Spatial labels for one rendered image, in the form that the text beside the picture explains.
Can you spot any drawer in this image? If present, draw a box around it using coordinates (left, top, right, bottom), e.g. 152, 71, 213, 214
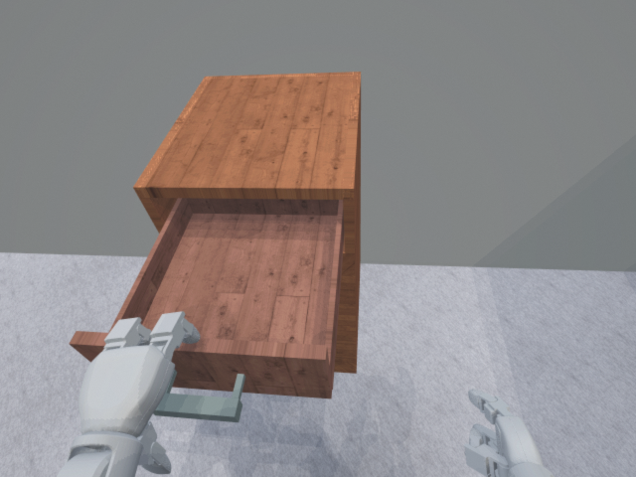
70, 198, 344, 398

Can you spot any right robot hand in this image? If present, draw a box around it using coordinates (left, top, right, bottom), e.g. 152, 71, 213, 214
464, 389, 544, 477

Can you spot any left robot forearm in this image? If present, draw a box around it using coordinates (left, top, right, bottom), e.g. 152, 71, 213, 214
57, 431, 143, 477

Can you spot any cabinet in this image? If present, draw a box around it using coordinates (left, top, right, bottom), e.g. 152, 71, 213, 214
133, 72, 361, 374

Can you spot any handle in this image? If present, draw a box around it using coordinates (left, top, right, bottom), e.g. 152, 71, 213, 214
153, 370, 245, 422

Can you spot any left robot hand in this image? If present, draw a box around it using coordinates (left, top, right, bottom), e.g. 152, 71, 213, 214
79, 311, 201, 474

